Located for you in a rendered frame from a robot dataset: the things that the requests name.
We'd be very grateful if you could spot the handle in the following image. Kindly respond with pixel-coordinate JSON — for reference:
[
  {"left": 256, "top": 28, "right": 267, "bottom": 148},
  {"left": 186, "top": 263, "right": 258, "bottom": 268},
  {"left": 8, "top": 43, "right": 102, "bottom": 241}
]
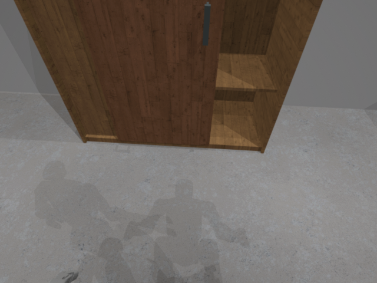
[{"left": 203, "top": 2, "right": 211, "bottom": 45}]

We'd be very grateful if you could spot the robot left hand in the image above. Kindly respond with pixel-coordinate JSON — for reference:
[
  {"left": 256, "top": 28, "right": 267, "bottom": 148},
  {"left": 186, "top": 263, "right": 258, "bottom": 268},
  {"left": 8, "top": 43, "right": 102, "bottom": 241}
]
[{"left": 48, "top": 270, "right": 79, "bottom": 283}]

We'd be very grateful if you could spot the wardrobe door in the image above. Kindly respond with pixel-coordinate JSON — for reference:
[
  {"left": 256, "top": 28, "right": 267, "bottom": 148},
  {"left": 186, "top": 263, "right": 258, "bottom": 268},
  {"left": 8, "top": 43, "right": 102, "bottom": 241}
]
[
  {"left": 26, "top": 0, "right": 117, "bottom": 136},
  {"left": 74, "top": 0, "right": 225, "bottom": 146}
]

